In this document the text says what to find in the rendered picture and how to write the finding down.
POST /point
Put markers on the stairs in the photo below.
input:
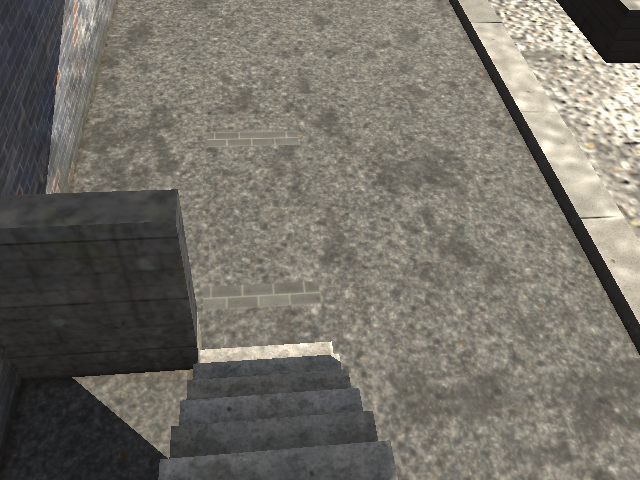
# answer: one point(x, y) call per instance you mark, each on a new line
point(276, 412)

